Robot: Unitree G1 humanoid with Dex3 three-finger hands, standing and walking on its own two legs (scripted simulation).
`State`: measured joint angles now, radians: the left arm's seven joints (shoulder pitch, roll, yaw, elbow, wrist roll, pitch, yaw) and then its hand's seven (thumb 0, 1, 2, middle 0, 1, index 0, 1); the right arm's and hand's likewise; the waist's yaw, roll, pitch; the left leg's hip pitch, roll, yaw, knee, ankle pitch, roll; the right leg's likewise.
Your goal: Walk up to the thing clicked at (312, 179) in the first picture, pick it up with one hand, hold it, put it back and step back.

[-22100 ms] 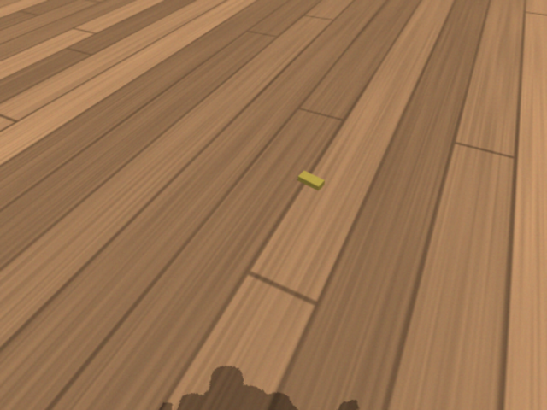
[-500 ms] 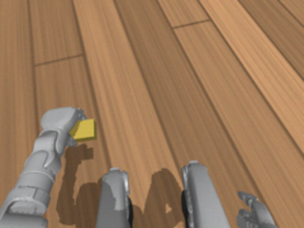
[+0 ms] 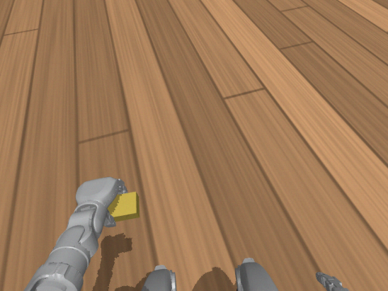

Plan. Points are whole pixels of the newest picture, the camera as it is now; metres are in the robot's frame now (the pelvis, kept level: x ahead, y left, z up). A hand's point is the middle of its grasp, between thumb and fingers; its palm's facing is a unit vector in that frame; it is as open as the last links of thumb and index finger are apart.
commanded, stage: lift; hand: left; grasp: from above
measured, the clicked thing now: (112, 208) +0.35 +0.22 -0.11
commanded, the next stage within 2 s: hold in 0.26 s
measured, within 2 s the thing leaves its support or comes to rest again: neither
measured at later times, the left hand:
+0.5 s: hand (96, 191) +0.35 +0.23 -0.01, palm faces -0.46 -0.06 -0.89, open 8.4 cm
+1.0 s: hand (93, 181) +0.36 +0.22 +0.02, palm faces -0.45 -0.05 -0.89, open 8.4 cm
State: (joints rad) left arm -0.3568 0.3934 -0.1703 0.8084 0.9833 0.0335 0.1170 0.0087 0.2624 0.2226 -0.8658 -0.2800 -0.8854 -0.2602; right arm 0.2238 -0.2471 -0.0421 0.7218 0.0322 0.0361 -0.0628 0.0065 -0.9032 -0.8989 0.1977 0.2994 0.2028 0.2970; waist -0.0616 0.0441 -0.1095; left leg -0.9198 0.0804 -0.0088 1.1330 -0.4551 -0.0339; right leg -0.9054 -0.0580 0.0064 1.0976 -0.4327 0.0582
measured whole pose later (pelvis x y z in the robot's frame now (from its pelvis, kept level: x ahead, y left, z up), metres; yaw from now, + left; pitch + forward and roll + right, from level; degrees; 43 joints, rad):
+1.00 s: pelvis +0.05 +0.00 +0.08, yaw -1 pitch +4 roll +0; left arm -0.29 0.38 -0.20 0.75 1.01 0.02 0.03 0.01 0.25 0.19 -0.90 -0.25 -0.92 -0.23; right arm 0.23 -0.25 -0.07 0.70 0.05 0.10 -0.04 0.01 -0.91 -0.90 0.20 0.30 0.20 0.30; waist -0.01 0.04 -0.05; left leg -0.37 0.07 0.06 0.61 -0.31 -0.03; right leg -0.39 -0.07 0.03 0.60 -0.29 0.06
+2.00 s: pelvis +0.03 +0.00 +0.08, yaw -1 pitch +0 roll +1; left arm -0.22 0.39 -0.21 0.62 0.99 0.00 -0.04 0.01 0.24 0.20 -0.91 -0.24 -0.93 -0.22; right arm 0.17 -0.24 -0.03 0.68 0.06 0.10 -0.06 0.01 -0.91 -0.90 0.20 0.30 0.20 0.30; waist 0.02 0.05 0.00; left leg -0.26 0.06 0.06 0.49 -0.22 -0.03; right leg -0.28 -0.07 0.03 0.50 -0.21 0.06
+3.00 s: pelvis +0.00 +0.01 -0.03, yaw +0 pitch +22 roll -1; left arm -0.59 0.37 -0.13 1.21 1.18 -0.05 0.40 0.01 0.19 0.28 -0.94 -0.22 -0.96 -0.20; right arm 0.24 -0.27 -0.10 0.75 -0.03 0.04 -0.02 0.00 -0.91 -0.90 0.20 0.30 0.20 0.30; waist -0.11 0.01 -0.14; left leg -1.14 0.08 -0.01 1.25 -0.49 -0.03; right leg -1.13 -0.06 0.02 1.21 -0.46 0.07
